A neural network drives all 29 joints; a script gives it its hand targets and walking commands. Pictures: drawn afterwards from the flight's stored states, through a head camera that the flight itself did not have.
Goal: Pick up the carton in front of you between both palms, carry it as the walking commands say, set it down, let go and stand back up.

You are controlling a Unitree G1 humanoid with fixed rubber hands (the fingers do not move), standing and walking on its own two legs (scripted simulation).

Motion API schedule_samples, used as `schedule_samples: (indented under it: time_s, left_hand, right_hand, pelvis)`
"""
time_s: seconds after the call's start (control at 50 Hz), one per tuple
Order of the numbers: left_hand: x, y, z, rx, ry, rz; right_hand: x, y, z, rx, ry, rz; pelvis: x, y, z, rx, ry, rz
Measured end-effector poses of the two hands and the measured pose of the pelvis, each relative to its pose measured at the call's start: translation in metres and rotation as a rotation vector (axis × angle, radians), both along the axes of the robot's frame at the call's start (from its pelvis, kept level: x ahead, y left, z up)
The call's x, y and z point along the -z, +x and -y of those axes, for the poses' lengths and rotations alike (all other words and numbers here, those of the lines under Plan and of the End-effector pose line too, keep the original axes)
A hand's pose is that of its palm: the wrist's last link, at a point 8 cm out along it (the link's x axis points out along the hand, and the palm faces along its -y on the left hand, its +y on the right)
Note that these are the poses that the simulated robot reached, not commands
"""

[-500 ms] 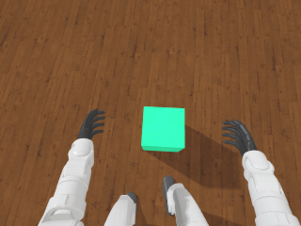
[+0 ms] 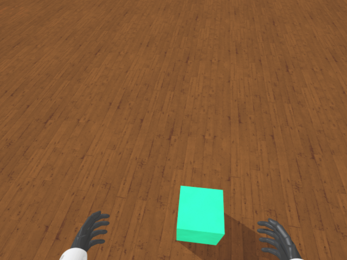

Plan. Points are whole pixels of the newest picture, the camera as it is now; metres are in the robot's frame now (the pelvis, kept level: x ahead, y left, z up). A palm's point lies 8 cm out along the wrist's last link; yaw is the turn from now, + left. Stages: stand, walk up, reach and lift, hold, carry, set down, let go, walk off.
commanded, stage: let go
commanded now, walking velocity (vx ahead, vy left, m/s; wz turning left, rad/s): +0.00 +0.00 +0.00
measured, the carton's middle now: (198, 216) +0.41 -0.10 -0.65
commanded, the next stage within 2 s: stand in 0.38 s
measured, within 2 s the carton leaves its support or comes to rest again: neither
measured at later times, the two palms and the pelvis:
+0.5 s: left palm (75, 255) +0.15 +0.25 -0.08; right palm out of the picture +0.15 -0.28 -0.08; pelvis +0.01 -0.01 -0.01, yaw +0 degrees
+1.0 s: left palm out of the picture +0.13 +0.27 -0.09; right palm out of the picture +0.15 -0.31 -0.10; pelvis +0.02 -0.03 -0.01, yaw +2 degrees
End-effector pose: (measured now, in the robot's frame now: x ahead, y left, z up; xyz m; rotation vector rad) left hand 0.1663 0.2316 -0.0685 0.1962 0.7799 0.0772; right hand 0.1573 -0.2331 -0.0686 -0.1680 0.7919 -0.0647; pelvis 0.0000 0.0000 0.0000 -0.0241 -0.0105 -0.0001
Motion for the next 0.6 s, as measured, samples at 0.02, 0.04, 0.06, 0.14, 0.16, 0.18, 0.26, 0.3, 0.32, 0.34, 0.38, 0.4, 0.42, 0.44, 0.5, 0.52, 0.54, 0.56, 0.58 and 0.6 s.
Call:
schedule_samples:
  time_s: [0.02, 0.04, 0.06, 0.14, 0.16, 0.18, 0.26, 0.3, 0.32, 0.34, 0.38, 0.4, 0.42, 0.44, 0.5, 0.52, 0.54, 0.56, 0.58, 0.6]
  left_hand:
    - [-0.001, -0.002, -0.002, -0.002, 0.000, -0.002]
    - [-0.002, -0.004, -0.003, -0.004, -0.001, -0.005]
    - [-0.002, -0.005, -0.004, -0.005, -0.002, -0.007]
    - [-0.003, -0.006, -0.005, -0.007, -0.008, -0.012]
    - [-0.004, -0.005, -0.004, -0.006, -0.010, -0.013]
    - [-0.004, -0.005, -0.004, -0.006, -0.011, -0.013]
    - [-0.002, -0.002, 0.000, -0.011, -0.012, -0.009]
    - [0.001, -0.002, 0.003, -0.013, -0.007, -0.010]
    - [0.002, -0.002, 0.005, -0.014, -0.006, -0.010]
    - [0.002, -0.002, 0.006, -0.013, -0.005, -0.009]
    - [0.003, -0.001, 0.010, -0.011, -0.005, -0.005]
    - [0.004, -0.002, 0.010, -0.007, 0.009, -0.009]
    - [0.007, -0.004, 0.007, -0.004, 0.032, -0.021]
    - [0.010, -0.006, 0.003, -0.005, 0.057, -0.037]
    - [0.013, -0.015, -0.015, -0.024, 0.122, -0.078]
    - [0.013, -0.018, -0.020, -0.032, 0.139, -0.089]
    - [0.013, -0.021, -0.026, -0.040, 0.154, -0.099]
    - [0.012, -0.023, -0.030, -0.048, 0.167, -0.107]
    - [0.012, -0.024, -0.034, -0.055, 0.178, -0.115]
    - [0.011, -0.026, -0.037, -0.061, 0.188, -0.123]
  right_hand:
    - [0.000, 0.002, -0.001, -0.003, 0.000, 0.001]
    - [0.000, 0.003, -0.002, -0.005, 0.000, 0.001]
    - [0.000, 0.004, -0.003, -0.007, 0.000, 0.001]
    - [0.000, 0.008, -0.005, -0.009, -0.001, -0.002]
    - [0.000, 0.008, -0.004, -0.009, -0.002, -0.003]
    - [0.000, 0.008, -0.004, -0.009, -0.002, -0.005]
    - [-0.001, 0.007, 0.002, 0.005, -0.024, -0.021]
    - [-0.001, 0.006, 0.008, 0.021, -0.044, -0.029]
    - [-0.001, 0.006, 0.011, 0.027, -0.051, -0.032]
    - [-0.001, 0.005, 0.013, 0.032, -0.057, -0.035]
    - [-0.001, 0.002, 0.018, 0.039, -0.065, -0.041]
    - [0.000, 0.001, 0.021, 0.039, -0.077, -0.039]
    - [0.002, 0.001, 0.025, 0.039, -0.093, -0.036]
    - [0.005, 0.000, 0.030, 0.039, -0.108, -0.034]
    - [0.012, -0.004, 0.045, 0.037, -0.138, -0.037]
    - [0.014, -0.005, 0.049, 0.036, -0.144, -0.042]
    - [0.016, -0.005, 0.053, 0.035, -0.148, -0.048]
    - [0.018, -0.006, 0.057, 0.033, -0.152, -0.055]
    - [0.020, -0.006, 0.060, 0.031, -0.155, -0.062]
    - [0.022, -0.006, 0.062, 0.029, -0.158, -0.069]
  pelvis:
    - [0.000, 0.001, -0.001, 0.000, -0.001, 0.010]
    - [0.000, 0.001, -0.002, -0.001, -0.001, 0.019]
    - [0.000, 0.001, -0.003, -0.001, -0.001, 0.026]
    - [0.000, 0.003, -0.003, -0.003, -0.002, 0.047]
    - [0.000, 0.003, -0.003, -0.003, -0.002, 0.050]
    - [0.000, 0.003, -0.003, -0.003, -0.002, 0.052]
    - [0.001, 0.004, 0.000, 0.000, -0.001, 0.053]
    - [0.002, 0.005, 0.002, 0.005, 0.000, 0.049]
    - [0.003, 0.005, 0.003, 0.007, 0.000, 0.047]
    - [0.003, 0.005, 0.004, 0.008, 0.001, 0.045]
    - [0.003, 0.005, 0.006, 0.010, 0.003, 0.042]
    - [0.004, 0.004, 0.008, 0.008, 0.004, 0.033]
    - [0.005, 0.004, 0.009, 0.005, 0.006, 0.023]
    - [0.006, 0.004, 0.010, 0.003, 0.008, 0.016]
    - [0.008, 0.006, 0.013, -0.002, 0.012, -0.001]
    - [0.008, 0.007, 0.014, -0.004, 0.012, -0.005]
    - [0.008, 0.008, 0.015, -0.005, 0.012, -0.008]
    - [0.008, 0.009, 0.016, -0.007, 0.013, -0.011]
    - [0.009, 0.010, 0.017, -0.009, 0.013, -0.013]
    - [0.009, 0.011, 0.018, -0.011, 0.014, -0.015]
